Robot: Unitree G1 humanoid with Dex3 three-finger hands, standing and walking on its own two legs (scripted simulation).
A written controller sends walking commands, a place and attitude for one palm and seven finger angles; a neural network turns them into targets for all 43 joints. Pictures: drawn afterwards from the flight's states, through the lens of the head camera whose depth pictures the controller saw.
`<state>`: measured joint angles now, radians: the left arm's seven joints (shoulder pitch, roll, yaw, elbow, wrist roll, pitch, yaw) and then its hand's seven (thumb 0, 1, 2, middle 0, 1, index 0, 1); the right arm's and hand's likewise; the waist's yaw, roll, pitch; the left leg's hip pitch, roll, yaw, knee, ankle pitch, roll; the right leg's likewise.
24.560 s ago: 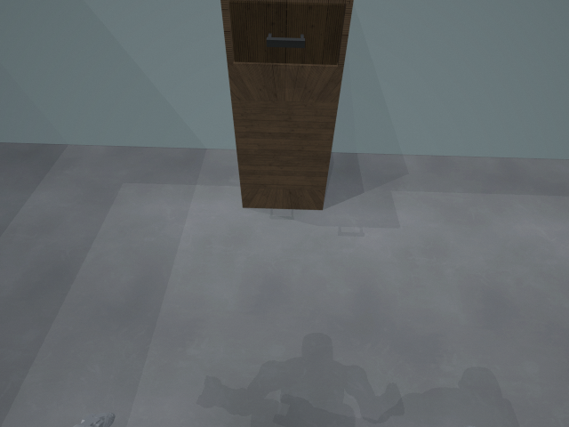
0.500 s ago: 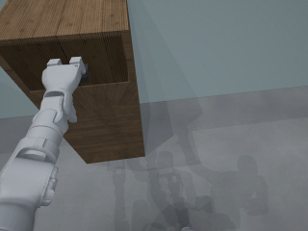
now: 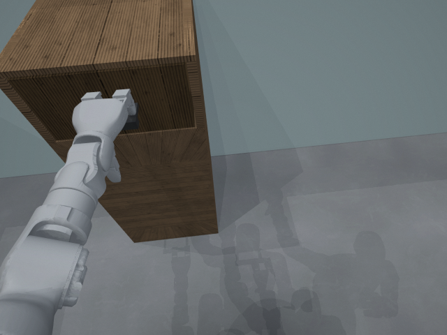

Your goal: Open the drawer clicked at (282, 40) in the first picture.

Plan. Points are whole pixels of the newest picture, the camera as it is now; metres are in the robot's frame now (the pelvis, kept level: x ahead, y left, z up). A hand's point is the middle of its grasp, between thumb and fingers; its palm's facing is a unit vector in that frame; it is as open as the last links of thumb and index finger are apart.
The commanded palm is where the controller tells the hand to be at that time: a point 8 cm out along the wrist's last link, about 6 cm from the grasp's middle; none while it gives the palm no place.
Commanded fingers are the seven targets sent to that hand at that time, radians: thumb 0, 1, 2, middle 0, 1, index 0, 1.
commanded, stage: lift the fingers back up to retry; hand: left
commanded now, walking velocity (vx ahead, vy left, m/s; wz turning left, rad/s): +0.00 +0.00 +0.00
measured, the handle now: (111, 117) +0.55 +0.24 +0.06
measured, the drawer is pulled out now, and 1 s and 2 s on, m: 0.00 0.00 0.00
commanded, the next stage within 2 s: re-aim the fingers above the handle in 0.38 s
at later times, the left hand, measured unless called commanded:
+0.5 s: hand (102, 138) +0.45 +0.22 +0.10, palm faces -0.09 -0.02 -1.00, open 13.8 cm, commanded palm +0.44 +0.24 +0.17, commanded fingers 0.00 -0.50 0.30 -0.30 -1.20 -0.30 -1.20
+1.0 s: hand (113, 127) +0.47 +0.21 +0.10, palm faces -0.02 -0.03 -1.00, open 13.8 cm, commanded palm +0.44 +0.24 +0.17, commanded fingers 0.00 -0.50 0.30 -0.30 -1.20 -0.30 -1.20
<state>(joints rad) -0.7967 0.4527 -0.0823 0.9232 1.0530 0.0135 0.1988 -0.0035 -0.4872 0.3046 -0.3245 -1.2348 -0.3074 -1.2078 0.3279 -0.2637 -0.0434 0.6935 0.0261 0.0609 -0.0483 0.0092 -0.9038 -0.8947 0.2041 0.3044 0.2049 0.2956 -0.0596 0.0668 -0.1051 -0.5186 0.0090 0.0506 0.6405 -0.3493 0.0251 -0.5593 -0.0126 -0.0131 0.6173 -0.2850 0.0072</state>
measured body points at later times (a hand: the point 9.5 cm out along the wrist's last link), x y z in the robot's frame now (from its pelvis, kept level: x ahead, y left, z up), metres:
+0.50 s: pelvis +0.02 -0.01 +0.01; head +0.07 -0.03 +0.46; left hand +0.45 +0.22 +0.15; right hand +0.14 -0.28 -0.12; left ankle -0.03 +0.10 -0.72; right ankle +0.00 -0.13 -0.72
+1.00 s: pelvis +0.01 +0.00 +0.01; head +0.06 -0.02 +0.45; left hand +0.47 +0.21 +0.16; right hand +0.08 -0.27 -0.13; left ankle -0.03 +0.10 -0.72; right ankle +0.00 -0.13 -0.72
